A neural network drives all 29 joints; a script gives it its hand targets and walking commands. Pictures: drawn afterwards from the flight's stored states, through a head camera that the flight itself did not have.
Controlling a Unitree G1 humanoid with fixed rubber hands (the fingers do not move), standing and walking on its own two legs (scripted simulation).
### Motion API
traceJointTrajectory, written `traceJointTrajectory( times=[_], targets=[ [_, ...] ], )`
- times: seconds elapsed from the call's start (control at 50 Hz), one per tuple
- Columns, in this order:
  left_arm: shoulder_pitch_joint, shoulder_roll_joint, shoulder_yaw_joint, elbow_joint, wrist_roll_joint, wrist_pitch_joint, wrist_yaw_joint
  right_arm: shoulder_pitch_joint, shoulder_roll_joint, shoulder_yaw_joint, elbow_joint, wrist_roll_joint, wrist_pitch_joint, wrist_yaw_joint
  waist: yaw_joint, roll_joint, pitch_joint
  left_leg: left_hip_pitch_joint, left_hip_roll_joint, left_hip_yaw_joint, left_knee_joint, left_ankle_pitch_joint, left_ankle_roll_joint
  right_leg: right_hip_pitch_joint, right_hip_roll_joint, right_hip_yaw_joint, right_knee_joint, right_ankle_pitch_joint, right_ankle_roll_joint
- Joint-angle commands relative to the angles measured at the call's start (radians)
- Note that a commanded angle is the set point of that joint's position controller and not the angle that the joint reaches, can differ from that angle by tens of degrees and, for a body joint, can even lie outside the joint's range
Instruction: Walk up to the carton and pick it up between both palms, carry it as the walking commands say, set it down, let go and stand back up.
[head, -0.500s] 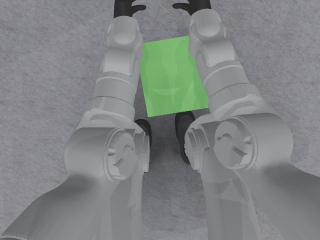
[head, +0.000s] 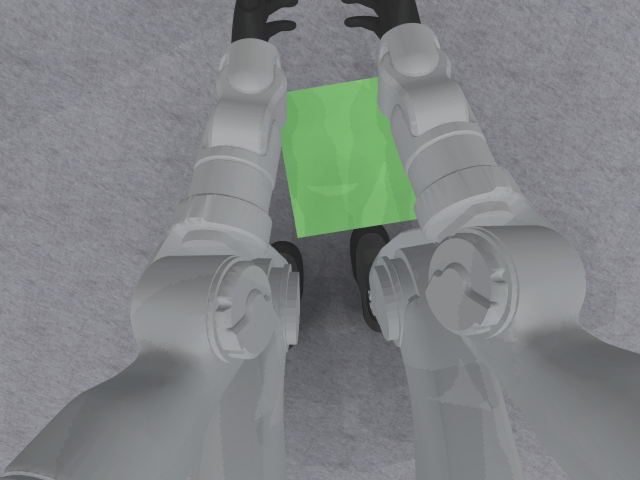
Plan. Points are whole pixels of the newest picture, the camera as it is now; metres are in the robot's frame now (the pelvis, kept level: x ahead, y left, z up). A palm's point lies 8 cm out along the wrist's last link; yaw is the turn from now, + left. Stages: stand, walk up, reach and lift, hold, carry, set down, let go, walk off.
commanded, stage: set down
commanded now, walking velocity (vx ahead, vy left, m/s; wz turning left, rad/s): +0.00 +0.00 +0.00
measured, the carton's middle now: (346, 158) +0.39 -0.03 -0.31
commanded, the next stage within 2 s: none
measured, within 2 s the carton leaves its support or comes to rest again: neither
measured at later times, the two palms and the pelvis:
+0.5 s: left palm (233, 51) +0.51 +0.08 -0.20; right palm (399, 25) +0.52 -0.08 -0.19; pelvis +0.00 +0.00 -0.01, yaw +0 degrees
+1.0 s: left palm (195, 61) +0.51 +0.13 -0.22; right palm (480, 4) +0.53 -0.16 -0.19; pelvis -0.01 +0.01 -0.03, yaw +0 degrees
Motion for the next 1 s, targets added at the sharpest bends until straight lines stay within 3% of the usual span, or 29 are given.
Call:
traceJointTrajectory(
  times=[0.0,0.28,0.4,0.42,0.48,0.56,0.62,0.66,0.72,0.8,0.84,0.88,0.96,0.98],
  targets=[
    [-0.114,0.004,0.1,0.07,0.021,-0.012,-0.007,-0.063,-0.079,-0.088,0.08,-0.062,0.019,0.008,-0.009,0.046,-0.917,0.246,-0.074,-0.024,-0.084,0.07,-0.057,0.457,0.108,0.125,-0.012,0.098,0.048],
    [-0.061,0.123,0.115,0.09,0.016,-0.015,0.007,-0.03,-0.196,-0.106,0.079,-0.072,0.017,0.0,-0.009,0.04,-0.926,0.234,-0.064,-0.017,-0.073,0.048,-0.067,0.447,0.102,0.112,-0.001,0.081,0.052],
    [-0.024,0.213,0.1,0.096,-0.008,-0.018,0.02,0.025,-0.306,-0.108,0.096,-0.051,0.009,-0.019,-0.024,0.049,-0.931,0.241,-0.056,-0.013,-0.079,0.045,-0.075,0.44,0.091,0.103,-0.009,0.079,0.055],
    [-0.022,0.23,0.097,0.086,-0.008,-0.021,0.023,0.023,-0.319,-0.104,0.091,-0.043,0.007,-0.019,-0.013,0.056,-0.922,0.238,-0.055,-0.014,-0.083,0.045,-0.076,0.425,0.091,0.102,-0.006,0.082,0.055],
    [-0.081,0.221,0.03,0.024,-0.079,-0.034,0.01,0.048,-0.311,-0.073,0.126,-0.01,0.0,-0.015,-0.05,0.064,-0.949,0.226,-0.048,-0.011,-0.071,0.069,-0.08,0.447,0.078,0.103,-0.006,0.113,0.049],
    [-0.274,0.167,-0.161,-0.141,-0.235,-0.065,-0.023,0.016,-0.23,-0.027,0.168,0.076,-0.005,0.01,-0.132,0.112,-1.024,0.225,-0.034,-0.01,-0.044,0.118,-0.095,0.484,0.056,0.107,0.022,0.193,0.031],
    [-0.358,0.182,-0.264,-0.151,-0.31,-0.07,-0.038,-0.004,-0.187,0.014,0.237,0.142,0.009,0.035,-0.143,0.162,-1.036,0.241,-0.022,-0.002,-0.025,0.121,-0.106,0.478,0.038,0.113,0.042,0.204,0.025],
    [-0.316,0.233,-0.26,-0.097,-0.288,-0.064,-0.034,-0.006,-0.222,0.008,0.28,0.154,0.017,0.046,-0.119,0.191,-0.985,0.264,-0.014,-0.009,-0.025,0.095,-0.106,0.404,0.031,0.111,0.061,0.171,0.025],
    [-0.2,0.304,-0.197,0.02,-0.234,-0.049,-0.014,-0.003,-0.351,-0.018,0.262,0.139,0.011,0.04,-0.09,0.182,-0.942,0.267,-0.014,-0.002,-0.022,0.06,-0.104,0.359,0.028,0.099,0.074,0.119,0.03],
    [-0.069,0.354,-0.073,0.126,-0.149,-0.021,0.005,-0.018,-0.434,-0.012,0.192,0.126,-0.004,0.024,-0.005,0.126,-0.91,0.264,-0.016,0.008,-0.035,0.028,-0.097,0.348,0.028,0.084,0.076,0.068,0.048],
    [-0.048,0.352,-0.057,0.146,-0.151,-0.011,0.0,-0.021,-0.424,0.009,0.163,0.141,-0.003,0.025,0.011,0.095,-0.898,0.253,-0.008,0.007,-0.049,-0.012,-0.087,0.354,0.023,0.078,0.067,0.035,0.056],
    [-0.088,0.337,-0.075,0.099,-0.185,-0.015,-0.011,-0.021,-0.389,0.042,0.165,0.174,-0.002,0.036,0.007,0.067,-0.893,0.234,-0.003,0.005,-0.052,-0.026,-0.078,0.361,0.016,0.08,0.057,0.028,0.058],
    [-0.277,0.278,-0.184,-0.063,-0.302,-0.048,-0.03,-0.048,-0.256,0.141,0.186,0.287,-0.005,0.061,-0.008,0.064,-0.984,0.246,0.015,0.014,-0.025,0.079,-0.069,0.418,0.0,0.103,0.052,0.131,0.052],
    [-0.28,0.291,-0.196,-0.091,-0.321,-0.066,-0.035,-0.025,-0.179,0.194,0.17,0.328,-0.011,0.058,0.025,0.038,-1.047,0.254,0.019,0.027,-0.013,0.133,-0.058,0.466,0.004,0.117,0.047,0.179,0.061]
  ],
)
